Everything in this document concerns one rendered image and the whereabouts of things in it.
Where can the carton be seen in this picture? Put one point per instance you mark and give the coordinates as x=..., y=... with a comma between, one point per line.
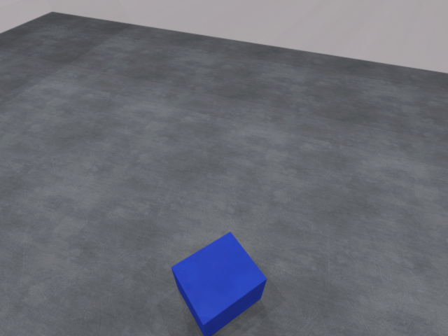
x=218, y=283

